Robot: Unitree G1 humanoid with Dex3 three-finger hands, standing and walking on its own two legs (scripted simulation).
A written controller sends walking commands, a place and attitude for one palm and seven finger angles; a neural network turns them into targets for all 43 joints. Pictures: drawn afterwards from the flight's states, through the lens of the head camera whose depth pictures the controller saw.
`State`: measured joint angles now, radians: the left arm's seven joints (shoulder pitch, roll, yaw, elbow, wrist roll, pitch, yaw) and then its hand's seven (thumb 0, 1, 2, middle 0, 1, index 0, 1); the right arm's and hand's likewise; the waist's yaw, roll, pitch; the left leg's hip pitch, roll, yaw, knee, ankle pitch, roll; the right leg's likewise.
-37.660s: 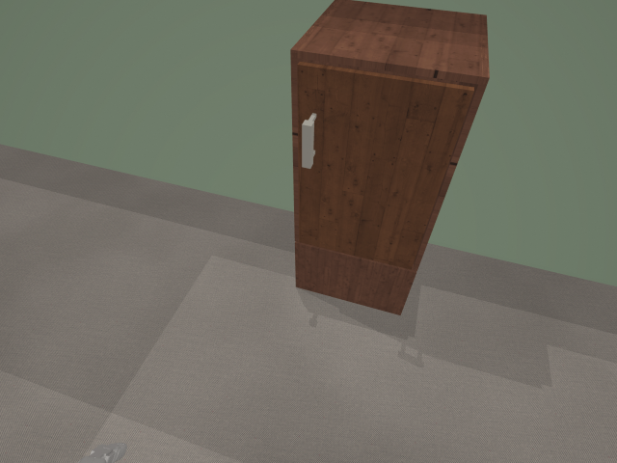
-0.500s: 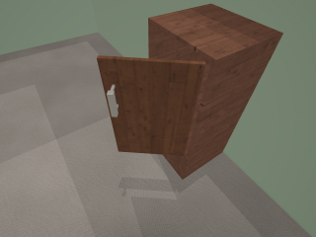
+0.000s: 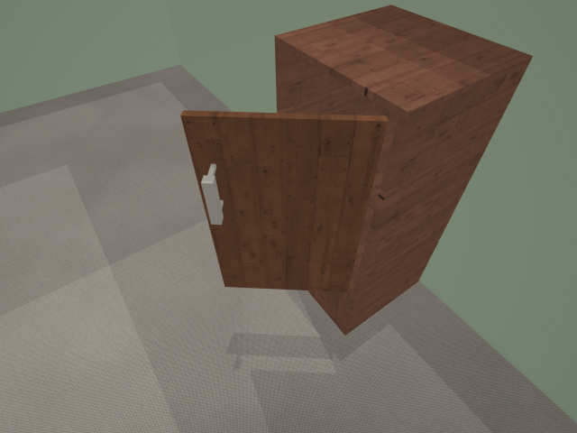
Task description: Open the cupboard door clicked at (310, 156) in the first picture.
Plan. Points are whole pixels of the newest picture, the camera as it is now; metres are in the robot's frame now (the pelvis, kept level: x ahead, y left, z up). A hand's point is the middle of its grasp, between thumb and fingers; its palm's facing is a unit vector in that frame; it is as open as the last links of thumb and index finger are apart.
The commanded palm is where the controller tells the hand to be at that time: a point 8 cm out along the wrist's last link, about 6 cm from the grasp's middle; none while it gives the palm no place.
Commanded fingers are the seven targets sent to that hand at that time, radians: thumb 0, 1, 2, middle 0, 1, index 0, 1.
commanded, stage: look again from close up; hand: left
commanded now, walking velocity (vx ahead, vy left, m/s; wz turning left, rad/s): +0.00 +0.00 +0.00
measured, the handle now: (214, 194) +0.58 +0.18 -0.04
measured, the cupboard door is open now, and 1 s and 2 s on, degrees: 52 52 52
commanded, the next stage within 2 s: raise the hand with hooked fingers in 0.18 s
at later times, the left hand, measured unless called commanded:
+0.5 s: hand (163, 360) +0.22 +0.18 +0.00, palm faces +0.22 -0.97 -0.10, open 7.7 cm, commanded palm +0.13 +0.24 -0.06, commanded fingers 0.00 0.62 0.78 -0.22 -0.48 -0.22 -0.48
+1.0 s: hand (162, 384) +0.20 +0.20 -0.06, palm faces -0.11 -0.99 -0.04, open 10.4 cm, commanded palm +0.16 +0.26 -0.05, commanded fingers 0.00 0.04 0.53 -0.26 -0.86 -0.26 -0.86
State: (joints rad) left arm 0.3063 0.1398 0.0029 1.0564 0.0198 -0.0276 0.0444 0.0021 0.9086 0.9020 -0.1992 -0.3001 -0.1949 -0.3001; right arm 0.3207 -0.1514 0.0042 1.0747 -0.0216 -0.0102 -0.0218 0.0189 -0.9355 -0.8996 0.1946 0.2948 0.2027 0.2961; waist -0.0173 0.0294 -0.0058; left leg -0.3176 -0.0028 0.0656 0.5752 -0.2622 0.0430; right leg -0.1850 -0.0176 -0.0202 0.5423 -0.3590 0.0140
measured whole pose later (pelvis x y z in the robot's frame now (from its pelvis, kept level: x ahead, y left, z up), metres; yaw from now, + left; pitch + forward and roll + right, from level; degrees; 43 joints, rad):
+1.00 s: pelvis -0.04 -0.04 -0.10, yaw +1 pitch +16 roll -3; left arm 0.19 0.35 0.32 0.25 -0.38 -0.35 -0.55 0.01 0.26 0.63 -0.24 -0.71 -0.24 -0.71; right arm 0.19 -0.21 0.02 0.61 0.04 -0.20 -0.08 0.01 -0.91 -0.90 0.20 0.30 0.21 0.30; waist 0.00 0.04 -0.14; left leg -1.04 0.06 -0.04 1.23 -0.47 -0.02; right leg -0.89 0.04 -0.11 1.21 -0.60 -0.05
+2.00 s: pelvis -0.03 +0.00 -0.07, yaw +0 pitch +16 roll -4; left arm 0.00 0.44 0.43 0.42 -0.37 -0.31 -0.55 -0.01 -0.50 0.30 -0.30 -1.20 -0.29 -1.20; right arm 0.29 -0.28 0.03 0.55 0.04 -0.17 -0.06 0.01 -0.90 -0.90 0.20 0.30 0.21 0.30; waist -0.02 0.03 -0.14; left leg -0.97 0.04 0.00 1.12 -0.43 0.04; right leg -0.81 0.02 -0.08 1.07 -0.53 -0.01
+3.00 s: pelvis -0.03 -0.01 -0.08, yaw -1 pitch +19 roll -4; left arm -0.35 0.45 0.42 0.71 -0.28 -0.35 -0.47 -0.01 -0.50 0.30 -0.30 -1.20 -0.30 -1.20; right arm 0.31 -0.28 0.03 0.58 0.03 -0.10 -0.06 0.01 -0.90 -0.90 0.20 0.30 0.21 0.30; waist -0.06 0.02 -0.14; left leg -1.04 0.06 0.01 1.16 -0.45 0.03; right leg -0.90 0.03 -0.06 1.12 -0.55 -0.01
